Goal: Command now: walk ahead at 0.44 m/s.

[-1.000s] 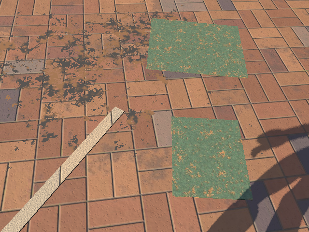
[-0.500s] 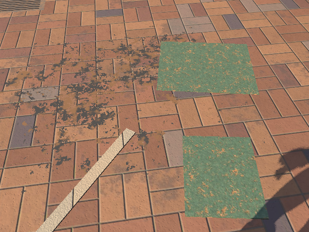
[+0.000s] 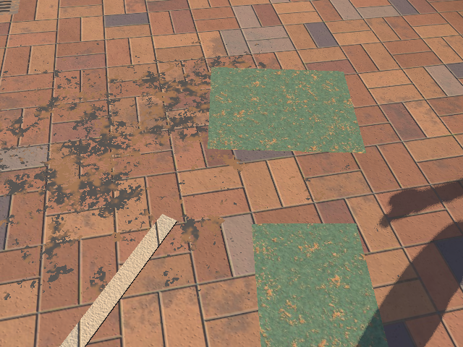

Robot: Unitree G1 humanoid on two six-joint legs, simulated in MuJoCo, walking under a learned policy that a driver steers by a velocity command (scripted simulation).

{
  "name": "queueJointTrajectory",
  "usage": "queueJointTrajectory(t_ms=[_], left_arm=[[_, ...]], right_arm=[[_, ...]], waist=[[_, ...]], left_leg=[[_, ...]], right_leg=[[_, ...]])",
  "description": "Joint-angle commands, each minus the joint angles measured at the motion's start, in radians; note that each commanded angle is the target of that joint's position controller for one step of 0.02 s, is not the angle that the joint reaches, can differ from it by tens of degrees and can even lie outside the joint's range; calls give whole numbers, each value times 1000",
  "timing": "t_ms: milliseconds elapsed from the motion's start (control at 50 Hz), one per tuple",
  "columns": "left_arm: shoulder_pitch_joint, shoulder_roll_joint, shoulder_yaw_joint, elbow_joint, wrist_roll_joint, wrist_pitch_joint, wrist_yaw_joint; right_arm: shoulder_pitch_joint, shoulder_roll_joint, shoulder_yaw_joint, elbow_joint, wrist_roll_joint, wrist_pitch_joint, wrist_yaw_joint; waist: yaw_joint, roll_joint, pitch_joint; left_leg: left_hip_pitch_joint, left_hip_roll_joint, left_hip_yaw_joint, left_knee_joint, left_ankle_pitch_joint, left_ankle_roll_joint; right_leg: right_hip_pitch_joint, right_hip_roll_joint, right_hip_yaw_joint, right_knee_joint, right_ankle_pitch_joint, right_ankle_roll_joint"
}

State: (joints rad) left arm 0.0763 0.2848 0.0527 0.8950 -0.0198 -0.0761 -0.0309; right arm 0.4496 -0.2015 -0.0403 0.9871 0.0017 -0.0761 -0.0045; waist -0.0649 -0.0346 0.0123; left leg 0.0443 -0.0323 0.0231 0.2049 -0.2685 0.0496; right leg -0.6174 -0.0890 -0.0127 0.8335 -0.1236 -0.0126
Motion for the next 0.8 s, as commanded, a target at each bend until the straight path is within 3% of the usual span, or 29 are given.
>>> queueJointTrajectory(t_ms=[20, 80, 120, 160, 180, 200, 220, 240, 260, 280, 300, 320, 360, 440, 520, 620, 680, 700, 720, 740, 760, 780, 800], left_arm=[[-204, 5, -14, -112, -1, -12, -7], [-243, 31, -11, -141, -10, -13, -13], [-227, 59, -1, -147, -9, -18, -20], [-105, 104, 24, -120, -7, -18, -17], [57, 138, 47, -70, -9, -14, -10], [235, 179, 65, -26, -3, -7, 1], [351, 271, 84, 2, 16, -5, 2], [337, 187, 58, 8, 9, -4, -1], [224, 143, 43, -6, 3, -11, -1], [132, 110, 33, -27, 7, -17, -2], [72, 80, 24, -34, 18, -24, -6], [42, 57, 16, -34, 30, -32, -9], [47, 53, 14, -19, 28, -37, -12], [132, 109, 24, 15, 24, -40, 14], [208, 128, 25, 33, 12, -30, 31], [317, 137, 28, 78, 1, -5, 35], [314, 157, 38, 81, 1, 14, 39], [294, 165, 40, 75, 1, 19, 40], [279, 150, 34, 69, 4, 25, 40], [282, 115, 16, 45, 18, 26, 41], [402, -10, -21, 34, 22, 3, 28], [359, 47, -10, 46, 7, -22, 25], [263, 127, 12, 14, -24, -39, 21]], right_arm=[[18, -185, -33, -34, 0, -10, -16], [37, -188, -37, -6, 14, -12, -16], [20, -196, -43, -2, 17, -6, -17], [-8, -220, -52, -7, 9, 7, -18], [-20, -211, -49, -10, 4, 18, -19], [-20, -191, -38, -25, -6, 22, -19], [118, -42, 3, -38, -5, 5, -4], [79, -82, -2, -19, 18, -26, 4], [-38, -168, -28, -63, 49, -44, 8], [-108, -184, -30, -83, 52, -52, 2], [-137, -181, -37, -85, 36, -50, -8], [-113, -164, -41, -78, 23, -37, -14], [-81, -116, -36, -71, 17, -12, -18], [-228, -131, -40, -129, 0, -1, -22], [-377, -105, -26, -168, 3, -16, -4], [-522, -110, -12, -219, 17, -25, 27], [-502, -149, -21, -230, 20, -32, 41], [-438, -174, -32, -216, 19, -34, 41], [-291, -214, -55, -171, 17, -34, 37], [-98, -281, -79, -123, 5, -33, 28], [9, -374, -103, -92, 0, -24, 27], [5, -277, -73, -95, 6, -23, 29], [-84, -231, -56, -108, 8, -25, 26]], waist=[[-18, 119, 112], [-6, 133, 139], [27, 130, 116], [101, 163, 10], [181, 160, -84], [249, 122, -198], [182, -156, -375], [200, -173, -405], [178, -137, -203], [144, -52, -105], [107, -2, -42], [65, -24, -28], [35, -43, -18], [57, -10, 42], [105, -2, 53], [150, 1, 80], [110, -26, 51], [68, -43, 8], [-6, -36, -82], [-75, 19, -233], [-34, 268, -377], [-57, 253, -398], [-44, 209, -244]], left_leg=[[-92, 214, -110, -125, 294, 134], [-51, 256, -99, -126, 314, 124], [24, 283, -84, -69, 444, 105], [71, 283, -60, 93, 797, 80], [31, 245, -28, 281, 904, 55], [-171, 208, -18, 541, 724, 27], [-565, 19, -16, 974, 101, -45], [-682, -20, -166, 1133, -285, -27], [-784, 45, -153, 1187, -231, -5], [-761, 103, -124, 1147, -132, 9], [-710, 144, -107, 1081, -61, 9], [-631, 178, -117, 1027, -16, 9], [-570, 195, -108, 967, 1, -1], [-703, 211, -91, 759, 176, -46], [-670, 164, -44, 479, 385, -55], [-695, 129, -37, 326, 359, -40], [-636, 103, -30, 286, 232, -2], [-535, 73, -4, 274, 198, 17], [-337, 44, 22, 255, 206, 47], [-23, 157, -99, 303, 221, 106], [368, 400, -570, 237, 21, 273], [383, 423, -748, 110, -60, 271], [260, 390, -599, 94, -58, 218]], right_leg=[[-20, 40, -48, -200, 138, 19], [12, 44, -23, -284, 173, -13], [43, 52, -16, -316, 142, -46], [215, 103, -49, -300, 81, -83], [414, 133, -71, -301, 71, -110], [715, 29, 47, -266, 41, -156], [1080, -253, 558, -358, -218, -336], [1055, -292, 817, -561, -386, -345], [894, -259, 669, -591, -405, -284], [720, -226, 530, -615, -316, -253], [566, -188, 415, -640, -196, -233], [467, -147, 329, -665, -121, -213], [376, -120, 251, -708, -71, -220], [383, -117, 180, -758, 14, -238], [425, -76, 88, -754, 82, -194], [604, -134, 87, -691, 112, -187], [701, -177, 101, -601, 268, -163], [709, -166, 87, -522, 433, -150], [676, -117, 47, -351, 562, -126], [502, -64, 7, -78, 422, -94], [68, 121, -32, 314, -61, -13], [-63, 133, 117, 444, -444, -25], [-145, 74, 125, 490, -390, -46]])
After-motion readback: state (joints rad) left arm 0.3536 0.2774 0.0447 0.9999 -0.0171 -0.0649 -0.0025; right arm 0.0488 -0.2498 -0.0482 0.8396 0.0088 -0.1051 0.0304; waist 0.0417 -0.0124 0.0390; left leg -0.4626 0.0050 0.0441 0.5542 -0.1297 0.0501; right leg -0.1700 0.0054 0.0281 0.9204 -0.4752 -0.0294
